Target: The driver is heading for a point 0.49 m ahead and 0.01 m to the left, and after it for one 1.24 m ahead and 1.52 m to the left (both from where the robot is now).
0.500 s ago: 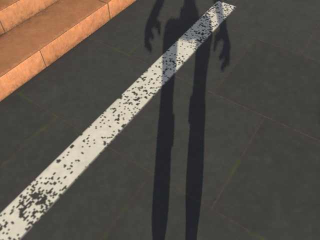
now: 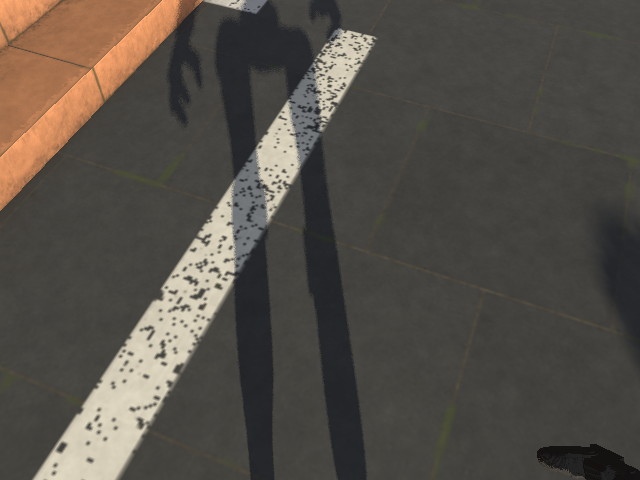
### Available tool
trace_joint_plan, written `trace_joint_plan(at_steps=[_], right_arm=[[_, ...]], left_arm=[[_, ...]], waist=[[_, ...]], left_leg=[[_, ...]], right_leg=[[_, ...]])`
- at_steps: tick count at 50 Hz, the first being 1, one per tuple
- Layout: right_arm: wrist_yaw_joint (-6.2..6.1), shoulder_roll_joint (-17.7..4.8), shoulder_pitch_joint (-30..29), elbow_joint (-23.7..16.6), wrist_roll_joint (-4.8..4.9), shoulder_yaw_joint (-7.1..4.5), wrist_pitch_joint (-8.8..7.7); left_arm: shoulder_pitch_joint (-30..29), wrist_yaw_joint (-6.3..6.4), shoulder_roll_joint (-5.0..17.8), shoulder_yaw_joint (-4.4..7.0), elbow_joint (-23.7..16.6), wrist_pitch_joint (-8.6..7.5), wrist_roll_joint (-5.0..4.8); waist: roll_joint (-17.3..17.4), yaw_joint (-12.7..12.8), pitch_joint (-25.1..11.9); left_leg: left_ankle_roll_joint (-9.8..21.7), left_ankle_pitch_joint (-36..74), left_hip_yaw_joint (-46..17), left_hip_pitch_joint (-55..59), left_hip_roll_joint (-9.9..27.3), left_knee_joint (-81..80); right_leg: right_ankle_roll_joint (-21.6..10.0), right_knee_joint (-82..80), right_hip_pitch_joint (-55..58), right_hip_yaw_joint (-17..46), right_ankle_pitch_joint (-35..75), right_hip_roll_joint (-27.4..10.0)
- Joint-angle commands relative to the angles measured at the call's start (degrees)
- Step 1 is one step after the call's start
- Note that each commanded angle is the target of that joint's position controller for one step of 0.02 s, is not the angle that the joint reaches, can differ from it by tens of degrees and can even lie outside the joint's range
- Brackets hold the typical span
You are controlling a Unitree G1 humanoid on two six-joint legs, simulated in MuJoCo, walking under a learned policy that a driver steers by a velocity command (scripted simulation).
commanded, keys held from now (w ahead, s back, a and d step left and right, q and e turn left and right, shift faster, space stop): w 0.42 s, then w+q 0.58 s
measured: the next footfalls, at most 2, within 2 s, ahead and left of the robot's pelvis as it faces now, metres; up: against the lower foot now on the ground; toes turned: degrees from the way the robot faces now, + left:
right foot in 0.44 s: +0.36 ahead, -0.12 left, +0.00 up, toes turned -9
left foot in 0.98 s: +0.64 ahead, +0.05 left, +0.00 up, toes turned +15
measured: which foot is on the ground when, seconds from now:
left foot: down 0.00-0.46, up 0.48-0.96, down 0.98-1.00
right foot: up 0.00-0.42, down 0.44-1.00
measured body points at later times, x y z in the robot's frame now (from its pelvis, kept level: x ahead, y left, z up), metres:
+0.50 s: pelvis +0.26 -0.04 +0.00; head +0.29 -0.05 +0.45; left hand +0.48 +0.17 -0.09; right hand +0.19 -0.28 -0.15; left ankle +0.11 +0.10 -0.68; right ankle +0.32 -0.12 -0.73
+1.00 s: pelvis +0.52 -0.02 -0.01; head +0.55 -0.01 +0.44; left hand +0.44 +0.22 -0.15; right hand +0.74 -0.22 -0.12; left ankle +0.61 +0.04 -0.73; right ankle +0.33 -0.12 -0.70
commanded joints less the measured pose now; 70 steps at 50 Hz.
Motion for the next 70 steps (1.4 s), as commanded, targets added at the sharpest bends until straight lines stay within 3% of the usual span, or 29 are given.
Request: trace_joint_plan(at_steps=[1, 3, 6, 10, 14, 17, 19, 21, 22, 23, 24, 25, 27, 28, 29, 33, 37, 43, 46, 48, 49, 50, 51, 52, 54, 56, 57, 62, 70], right_arm=[[-0.04, -5.55, 11.43, 0.31, 0.31, -2.43, 0.2], [0.03, -4.6, 12.37, 2.12, 0.47, -1.95, -0.5], [0.8, -5.41, 15.85, 4.61, 1.48, -2.2, -2.19], [0.93, -6.05, 18.52, 6.59, 1.84, -2.38, -2.3], [1.11, -6.89, 21.24, 8.42, 2.08, -2.52, -1.76], [0.99, -8.47, 24.52, 10.17, 1.93, -2.87, -1.25], [0.75, -9.14, 25.11, 11.06, 1.85, -3.01, -0.64], [0.53, -9.38, 24.89, 11.79, 2.25, -2.94, 0.04], [0.49, -7.74, 25.29, 11.34, 2.54, -2.33, 0.15], [0.78, -2.61, 26.61, 8.13, 3.35, -0.92, 0.07], [0.42, -4.76, 28.6, 8.69, 3.13, -1.9, 0.46], [0.21, -7.51, 24.37, 8.59, 2.19, -2.8, 0.98], [0.86, -4.79, 21.63, 8.84, 2.45, -2.46, 1.2], [1.15, -4.44, 22.14, 9.35, 1.56, -2.57, 1.97], [1.59, -3.54, 23.23, 10.12, 1.05, -2.49, 2.72], [2.63, -2.45, 17.85, 8.45, 1.12, -2.84, 3.86], [3.22, -1.57, 9.71, 5.56, 1.11, -2.4, 3.79], [4.17, -1.07, -0.43, 1.16, 0.74, -1.26, 3.56], [3.61, -2.6, 2.97, 1.38, 0.58, -1.92, 3.72], [2.97, -4.95, 12.32, 3.78, 0.45, -3.25, 3.29], [2.3, -7.43, 20.71, 6.32, -0.18, -4.55, 2.83], [1.37, -13.95, 24.24, 6.71, -0.51, -6.44, 2.93], [1.5, -17.24, 22.48, 5.48, 1.17, -7.15, 3.47], [1.09, -15.18, 21.1, 5.92, 2.18, -6.76, 3.97], [0.56, -9.87, 15.66, 5.86, 2.25, -5.3, 3.61], [0.28, -7.81, 13.24, 5.34, 2.8, -4.46, 2.62], [0.43, -8.02, 13.9, 5.4, 2.95, -4.41, 1.94], [0.63, -10.2, 19.59, 6.17, 2.8, -4.88, 1.32], [-0.17, -11.35, 25.99, 6.11, 1.96, -5.1, 1.7]], left_arm=[[-0.51, -0.58, 3.86, 0.34, -4.54, -0.46, 1.26], [-2.04, -1.61, 2.71, 0.21, -5.08, 0.34, 2.26], [-3.0, -2.28, 1.99, -0.04, -5.6, 1.35, 2.4], [-12.28, -3.03, 1.72, -0.81, -8.85, 1.34, 2.63], [-21.19, -3.63, -0.09, -2.51, -11.55, 0.72, 2.21], [-24.41, -3.21, 0.96, -2.65, -12.73, 0.45, 1.92], [-23.8, -2.7, 1.72, -2.44, -12.79, 0.16, 2.07], [-14.05, -1.89, 2.7, -1.63, -9.43, -0.64, 2.75], [-4.92, -1.22, 5.27, -0.61, -6.59, -1.35, 3.76], [3.24, -0.35, 11.33, 0.83, -6.13, -1.67, 4.9], [3.32, -0.18, 12.68, 1.5, -5.54, -0.7, 2.51], [-1.99, -0.18, 9.21, 0.66, -6.14, -0.43, 1.46], [-8.59, -0.55, 2.79, -1.09, -6.38, -1.39, 1.34], [-9.18, -0.37, 1.62, -1.44, -5.81, -1.88, 1.14], [-9.01, -0.23, 1.33, -1.49, -5.36, -2.41, 1.23], [-5.57, 0.05, 2.49, -0.94, -3.29, -3.89, 0.82], [-2.83, 0.34, 1.71, -1.18, -1.51, -3.74, 0.92], [2.1, 1.31, 3.84, -0.87, 1.47, -3.05, 1.06], [1.33, 2.02, 6.11, -0.43, 1.93, -2.12, 1.34], [0.44, 2.06, 7.81, 0.04, 1.64, -1.01, 1.6], [-0.77, 1.74, 8.01, 0.09, 0.81, -0.77, 1.35], [0.63, 1.12, 2.89, -1.02, -1.99, -1.08, 0.82], [-1.75, 0.27, 3.23, -0.77, -5.82, -1.61, 0.47], [-8.63, -0.02, 4.77, -0.66, -7.0, -2.23, 1.13], [-8.14, -0.15, 4.09, -0.91, -6.6, -3.09, 0.73], [-5.73, -0.31, 3.34, -1.07, -6.04, -0.97, 2.61], [-5.64, -0.55, 3.0, -1.07, -6.29, -0.04, 2.95], [-15.39, -1.05, 2.65, -1.28, -10.29, 1.3, 2.69], [-28.75, -1.75, 3.23, -2.23, -15.71, 0.07, 1.76]], waist=[[2.29, -6.18, -6.52], [6.21, -4.81, -3.56], [6.68, -3.87, -4.1], [5.88, -4.75, -1.1], [6.29, -6.53, 0.27], [6.65, -7.43, 0.82], [6.68, -6.64, 0.75], [4.75, -1.92, -4.19], [2.28, 1.27, -9.95], [-8.48, 3.02, -18.51], [-12.66, 1.78, -20.81], [-5.45, -0.08, -11.21], [-3.41, -3.49, -2.21], [-4.47, -4.92, -0.65], [-4.78, -5.64, -0.59], [-2.96, -6.18, 0.57], [-2.82, -5.07, 2.37], [-2.65, -2.58, 3.87], [-4.77, -4.98, 0.33], [-5.15, -9.11, -5.48], [-2.17, -13.42, -9.74], [7.46, -12.49, -15.03], [11.81, -10.53, -18.8], [3.12, -11.39, -11.4], [-1.79, -6.25, -1.82], [-0.56, -3.23, -1.81], [0.03, -2.92, -2.43], [2.93, -5.64, -0.38], [4.97, -10.54, -0.02]], left_leg=[[8.73, -9.59, -27.23, 25.57, 19.98, -17.04], [6.83, 1.62, -17.48, 19.92, 15.32, -18.95], [7.79, 13.24, -12.17, 19.88, 14.35, -19.82], [8.81, 12.76, -7.53, 20.28, 13.94, -23.54], [7.71, 15.74, -2.52, 18.74, 11.82, -24.13], [7.35, 18.45, -2.81, 22.12, 13.78, -22.36], [6.92, 24.38, -2.73, 24.84, 14.96, -19.05], [5.34, 36.39, 0.41, 24.81, 12.75, -5.89], [4.19, 28.9, 1.6, 17.09, 10.22, 5.76], [2.08, 1.34, 4.52, 0.83, 4.5, 25.74], [2.05, -22.35, 0.3, -9.31, -1.52, 37.15], [2.76, -18.4, -3.82, -12.81, 2.24, 39.52], [2.65, -10.98, -3.72, -9.42, 5.64, 34.0], [2.14, -9.67, -3.72, -7.21, 6.38, 32.11], [1.72, -8.21, -3.41, -5.49, 6.33, 32.02], [0.95, -1.35, -2.94, -11.5, 6.61, 30.79], [0.34, 6.33, -0.9, -14.98, 6.27, 21.62], [3.22, 7.09, 6.13, -11.16, 3.84, 5.97], [6.71, -1.4, 9.21, -4.31, -0.9, 4.26], [9.79, -6.52, 8.85, 6.87, -4.41, 1.43], [12.09, -5.4, 5.0, 19.53, -3.56, -3.77], [17.38, -8.42, -16.38, 35.56, 11.98, -4.67], [25.24, -5.29, -45.3, 43.37, 21.65, -14.08], [22.64, -4.44, -36.79, 39.04, 19.78, -16.13], [17.2, 6.11, -24.54, 24.29, 14.95, -18.16], [15.06, 14.06, -17.51, 17.64, 10.26, -19.09], [15.14, 17.38, -16.44, 16.73, 9.22, -19.09], [13.17, 16.6, -15.53, 16.77, 6.47, -20.63], [11.41, 21.74, -20.09, 26.41, 7.74, -15.32]], right_leg=[[0.45, 15.49, -24.52, -2.07, 6.6, -6.3], [1.29, 11.79, -21.95, -2.4, 8.19, -7.75], [1.9, 9.52, -22.19, -2.7, 9.3, -6.94], [3.3, 1.55, -27.81, -4.4, 16.1, -8.62], [3.54, -13.02, -22.11, -10.3, 22.76, -9.61], [2.06, -18.44, -19.26, -12.09, 20.86, -8.93], [0.41, -21.27, -16.46, -12.82, 17.64, -7.77], [-1.77, -27.5, -2.98, -14.21, 17.89, -4.56], [-3.59, -27.85, 11.32, -9.61, 17.05, -8.41], [-7.81, -30.23, 27.81, 12.27, 10.89, -26.56], [-11.52, -38.22, 28.27, 29.29, 9.4, -32.99], [-9.79, -38.89, 20.64, 20.72, 7.53, -29.93], [-5.69, -43.51, 7.48, 7.08, 13.13, -24.2], [-4.11, -44.92, 3.95, 2.69, 16.18, -22.16], [-3.44, -45.82, 2.39, -0.31, 18.92, -21.19], [-3.34, -47.35, 4.61, -7.91, 29.13, -20.55], [-2.73, -47.03, 6.5, -14.32, 34.69, -19.14], [-1.45, -43.75, 14.0, -20.07, 47.12, -20.95], [-0.74, -33.54, 18.83, -22.6, 70.77, -21.84], [-1.06, -17.23, 17.49, -22.93, 73.54, -22.2], [0.27, -3.07, 9.72, -23.63, 62.16, -20.92], [2.64, 16.66, -9.21, -23.47, 25.08, -15.42], [4.76, 30.77, -26.68, -13.03, -5.02, -3.82], [4.15, 29.68, -32.92, -6.18, 1.19, -8.57], [4.13, 19.04, -28.27, -6.66, 8.37, -12.59], [5.74, 13.72, -21.66, -6.5, 9.14, -13.8], [6.45, 12.45, -20.85, -7.11, 9.12, -13.55], [8.62, 0.82, -26.86, -8.7, 18.16, -13.3], [7.27, -16.96, -27.67, -8.01, 24.49, -9.01]])
Keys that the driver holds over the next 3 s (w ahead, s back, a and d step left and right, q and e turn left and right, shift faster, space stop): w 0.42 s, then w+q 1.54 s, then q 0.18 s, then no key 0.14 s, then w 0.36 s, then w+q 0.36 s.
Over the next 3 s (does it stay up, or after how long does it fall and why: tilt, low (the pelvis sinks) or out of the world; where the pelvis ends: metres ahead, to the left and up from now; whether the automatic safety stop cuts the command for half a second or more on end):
stays up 1.29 0.45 0.02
